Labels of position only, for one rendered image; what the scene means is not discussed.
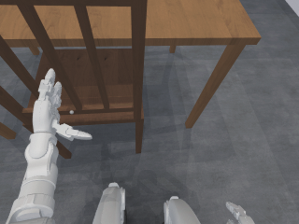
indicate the table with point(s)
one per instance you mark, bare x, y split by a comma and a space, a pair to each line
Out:
168, 23

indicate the left robot thigh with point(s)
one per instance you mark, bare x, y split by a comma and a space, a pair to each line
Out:
111, 205

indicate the robot right hand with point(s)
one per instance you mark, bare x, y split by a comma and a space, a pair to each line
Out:
239, 213

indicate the right robot thigh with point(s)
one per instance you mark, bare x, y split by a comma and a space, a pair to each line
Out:
176, 211

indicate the robot thigh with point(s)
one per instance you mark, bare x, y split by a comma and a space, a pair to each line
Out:
176, 211
111, 205

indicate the robot left hand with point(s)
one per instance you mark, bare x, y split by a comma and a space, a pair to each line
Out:
45, 110

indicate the left robot forearm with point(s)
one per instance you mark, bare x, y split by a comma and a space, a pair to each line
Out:
39, 183

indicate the chair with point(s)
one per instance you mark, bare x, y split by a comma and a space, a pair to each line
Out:
101, 86

